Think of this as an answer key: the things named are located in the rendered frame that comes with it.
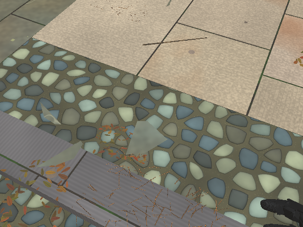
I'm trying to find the robot right hand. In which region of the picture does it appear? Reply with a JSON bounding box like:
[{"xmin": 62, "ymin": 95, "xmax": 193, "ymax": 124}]
[{"xmin": 260, "ymin": 199, "xmax": 303, "ymax": 227}]

